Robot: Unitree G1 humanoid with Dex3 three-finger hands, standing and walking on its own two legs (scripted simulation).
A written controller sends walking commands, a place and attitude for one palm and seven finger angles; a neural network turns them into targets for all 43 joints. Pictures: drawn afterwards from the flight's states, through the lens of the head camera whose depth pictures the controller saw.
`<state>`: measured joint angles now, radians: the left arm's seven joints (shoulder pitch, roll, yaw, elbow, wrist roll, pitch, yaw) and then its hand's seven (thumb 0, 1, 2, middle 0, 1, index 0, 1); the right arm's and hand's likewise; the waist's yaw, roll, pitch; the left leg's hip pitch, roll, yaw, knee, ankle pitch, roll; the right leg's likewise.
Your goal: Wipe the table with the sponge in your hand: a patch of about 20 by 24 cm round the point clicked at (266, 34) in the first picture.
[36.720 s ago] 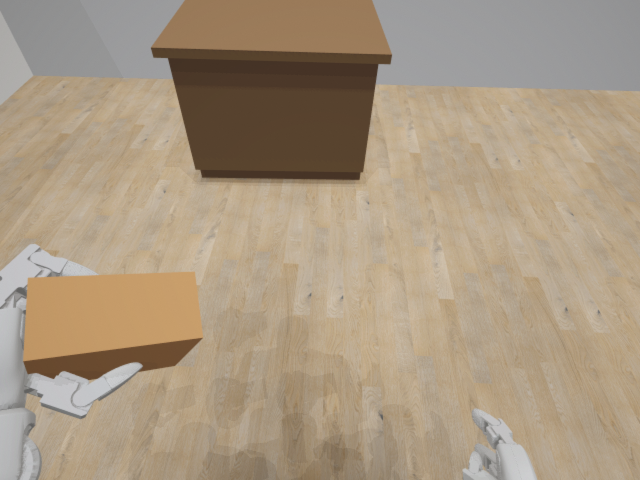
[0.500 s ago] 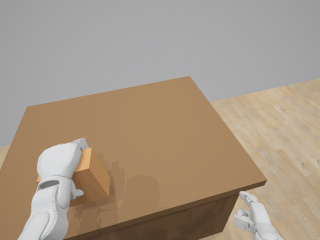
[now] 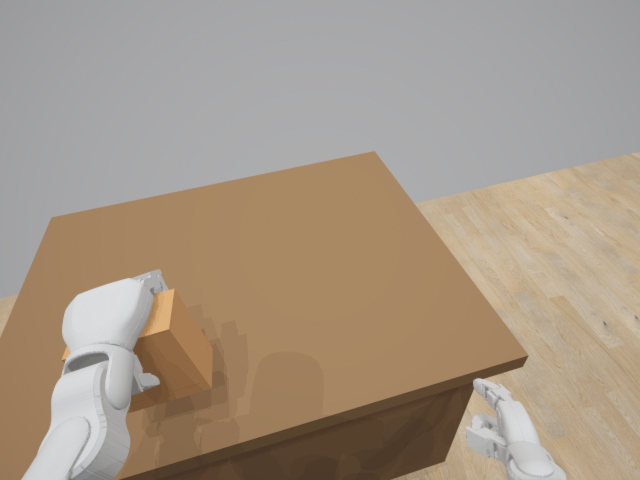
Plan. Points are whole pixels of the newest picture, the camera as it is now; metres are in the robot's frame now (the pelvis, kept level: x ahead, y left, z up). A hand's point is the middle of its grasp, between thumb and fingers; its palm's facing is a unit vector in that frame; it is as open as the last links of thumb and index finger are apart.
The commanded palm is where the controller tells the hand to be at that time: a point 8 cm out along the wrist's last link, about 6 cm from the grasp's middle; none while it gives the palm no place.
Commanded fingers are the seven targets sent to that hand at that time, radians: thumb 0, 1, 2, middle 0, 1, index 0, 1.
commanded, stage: bring the sponge back beside the body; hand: left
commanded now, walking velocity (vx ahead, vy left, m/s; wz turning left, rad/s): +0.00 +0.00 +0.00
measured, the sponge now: (155, 363) +0.22 +0.27 +0.04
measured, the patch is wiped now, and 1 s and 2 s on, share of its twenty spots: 1.00 1.00 1.00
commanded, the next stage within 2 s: step back with the hand held close in 1.52 s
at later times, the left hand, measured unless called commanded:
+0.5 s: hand (124, 338) +0.22 +0.28 +0.10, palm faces +0.08 -0.12 -0.99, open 10.7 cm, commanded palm +0.18 +0.28 +0.17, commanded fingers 0.00 0.10 1.30 -1.20 -1.60 -1.20 -1.60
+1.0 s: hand (102, 358) +0.19 +0.29 +0.10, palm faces +0.08 -0.12 -0.99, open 10.7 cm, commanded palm +0.15 +0.28 +0.18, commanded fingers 0.00 0.10 1.30 -1.20 -1.60 -1.20 -1.60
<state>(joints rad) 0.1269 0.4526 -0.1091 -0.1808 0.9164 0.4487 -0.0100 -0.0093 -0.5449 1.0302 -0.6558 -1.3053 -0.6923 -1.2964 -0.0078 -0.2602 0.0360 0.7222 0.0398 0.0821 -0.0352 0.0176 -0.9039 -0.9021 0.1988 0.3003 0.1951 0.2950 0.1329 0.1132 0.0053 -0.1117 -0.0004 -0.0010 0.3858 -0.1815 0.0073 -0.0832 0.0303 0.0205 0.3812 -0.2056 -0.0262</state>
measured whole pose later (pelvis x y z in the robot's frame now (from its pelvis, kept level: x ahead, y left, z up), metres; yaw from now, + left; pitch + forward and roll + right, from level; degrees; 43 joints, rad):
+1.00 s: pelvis +0.00 +0.01 +0.00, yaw +0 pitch -6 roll +0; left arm 0.27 0.50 -0.03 -0.33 0.88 0.41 -0.02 -0.01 -0.55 1.03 -0.66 -1.30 -0.69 -1.29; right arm 0.01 -0.26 0.03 0.72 0.03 0.06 -0.05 0.02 -0.90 -0.90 0.20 0.30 0.17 0.28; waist 0.15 0.11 0.01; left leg -0.12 -0.01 -0.01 0.41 -0.19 0.01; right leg -0.08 0.03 0.02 0.39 -0.21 -0.02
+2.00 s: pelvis -0.01 +0.03 -0.01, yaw +0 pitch +1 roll -2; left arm 0.50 0.43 0.35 -0.54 -0.07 -0.09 0.09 -0.01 -0.55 1.03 -0.66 -1.30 -0.70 -1.29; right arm 0.26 -0.25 0.01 0.58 0.02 -0.01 -0.09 0.02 -0.90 -0.90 0.20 0.30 0.20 0.30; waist 0.00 0.00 -0.04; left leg -0.37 -0.02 -0.02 0.61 -0.26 0.04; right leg -0.32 0.03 0.02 0.54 -0.25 0.02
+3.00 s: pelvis -0.12 +0.03 -0.02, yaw -1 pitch +1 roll -4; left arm 0.43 0.37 0.40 -0.58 -0.02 -0.13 0.16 -0.01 -0.55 1.03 -0.67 -1.30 -0.70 -1.29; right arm 0.22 -0.17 0.01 0.64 -0.02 -0.12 -0.06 0.02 -0.90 -0.90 0.20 0.30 0.20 0.30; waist 0.02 -0.01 -0.01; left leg -0.53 0.05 0.00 0.59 -0.08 0.04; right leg -0.36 0.06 0.02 0.85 -0.43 0.02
